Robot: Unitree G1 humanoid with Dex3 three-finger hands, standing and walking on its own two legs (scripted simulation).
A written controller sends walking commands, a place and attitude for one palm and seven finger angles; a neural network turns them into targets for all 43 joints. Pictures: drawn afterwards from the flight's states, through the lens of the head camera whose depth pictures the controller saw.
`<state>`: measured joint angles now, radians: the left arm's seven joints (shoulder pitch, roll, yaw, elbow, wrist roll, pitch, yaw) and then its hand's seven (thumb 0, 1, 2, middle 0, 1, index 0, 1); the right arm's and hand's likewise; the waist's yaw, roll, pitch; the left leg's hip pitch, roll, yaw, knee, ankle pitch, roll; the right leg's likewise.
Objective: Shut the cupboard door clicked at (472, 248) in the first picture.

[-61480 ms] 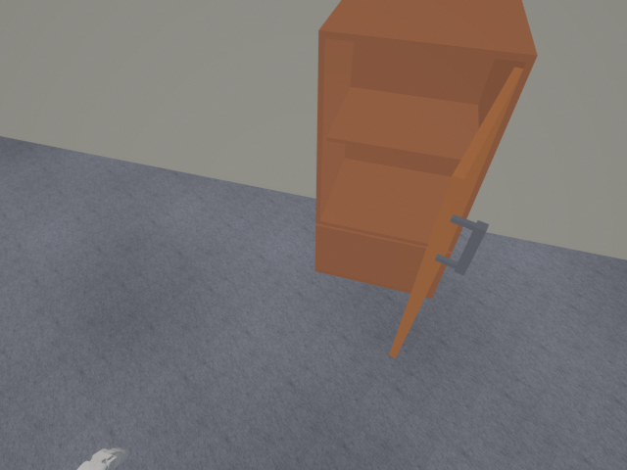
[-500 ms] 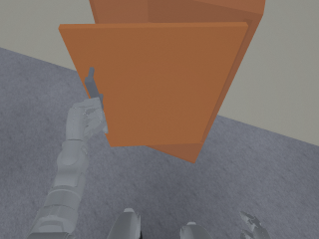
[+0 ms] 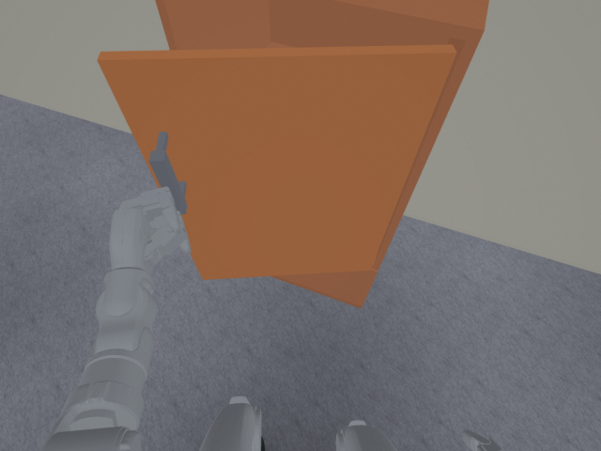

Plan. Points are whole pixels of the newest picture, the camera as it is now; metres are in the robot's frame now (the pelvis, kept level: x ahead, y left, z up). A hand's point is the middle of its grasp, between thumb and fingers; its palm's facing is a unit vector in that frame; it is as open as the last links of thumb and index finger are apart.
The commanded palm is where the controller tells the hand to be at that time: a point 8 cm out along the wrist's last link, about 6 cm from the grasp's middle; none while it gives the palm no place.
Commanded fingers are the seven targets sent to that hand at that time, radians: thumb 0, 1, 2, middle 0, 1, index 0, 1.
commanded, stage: push the door shut along its arc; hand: left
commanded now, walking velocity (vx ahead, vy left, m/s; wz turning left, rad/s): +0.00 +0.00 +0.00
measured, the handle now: (171, 175) +0.49 +0.21 +0.05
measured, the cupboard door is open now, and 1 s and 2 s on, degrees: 25 11 1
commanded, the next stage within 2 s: pull the fist back off the door in 1.84 s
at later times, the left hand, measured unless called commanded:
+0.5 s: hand (187, 196) +0.45 +0.17 +0.05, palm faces -0.01 -1.00 -0.03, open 3.1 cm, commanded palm +0.44 +0.21 +0.05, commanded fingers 0.00 0.90 0.90 -1.30 -1.50 -1.30 -1.50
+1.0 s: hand (205, 165) +0.51 +0.16 +0.05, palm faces -0.14 -0.99 -0.03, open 3.1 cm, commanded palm +0.51 +0.19 +0.05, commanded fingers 0.00 0.90 0.90 -1.30 -1.50 -1.30 -1.50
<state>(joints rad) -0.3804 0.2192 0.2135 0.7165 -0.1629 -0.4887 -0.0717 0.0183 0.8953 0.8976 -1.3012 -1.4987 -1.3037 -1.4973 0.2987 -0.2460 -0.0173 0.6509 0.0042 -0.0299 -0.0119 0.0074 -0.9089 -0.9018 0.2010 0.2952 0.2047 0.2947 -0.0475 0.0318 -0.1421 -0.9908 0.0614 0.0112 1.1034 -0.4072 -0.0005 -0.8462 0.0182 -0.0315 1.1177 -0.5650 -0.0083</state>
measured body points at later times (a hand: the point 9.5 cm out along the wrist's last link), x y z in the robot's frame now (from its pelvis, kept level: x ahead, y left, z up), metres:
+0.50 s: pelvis -0.01 +0.01 -0.02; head +0.09 +0.02 +0.42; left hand +0.44 +0.23 +0.05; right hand +0.07 -0.25 -0.14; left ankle +0.07 +0.12 -0.65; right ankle -0.01 -0.12 -0.65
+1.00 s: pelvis -0.01 +0.01 -0.03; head +0.13 +0.03 +0.40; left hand +0.51 +0.21 +0.05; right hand +0.00 -0.26 -0.14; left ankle +0.07 +0.12 -0.65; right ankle -0.01 -0.12 -0.65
